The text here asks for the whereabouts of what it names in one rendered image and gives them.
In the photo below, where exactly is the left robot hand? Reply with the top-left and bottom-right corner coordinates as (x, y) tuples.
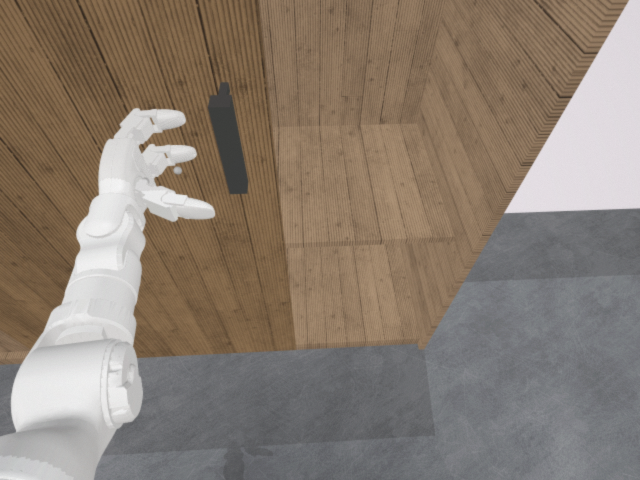
(98, 108), (215, 222)

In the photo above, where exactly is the left robot forearm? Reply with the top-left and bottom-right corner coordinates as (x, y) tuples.
(11, 193), (146, 430)

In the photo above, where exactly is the handle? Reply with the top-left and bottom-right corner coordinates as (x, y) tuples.
(208, 82), (248, 194)

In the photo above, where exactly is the wardrobe door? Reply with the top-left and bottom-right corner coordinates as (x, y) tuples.
(0, 0), (296, 358)
(0, 330), (31, 352)

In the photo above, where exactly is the robot left upper arm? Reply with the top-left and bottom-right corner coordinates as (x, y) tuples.
(0, 338), (143, 480)

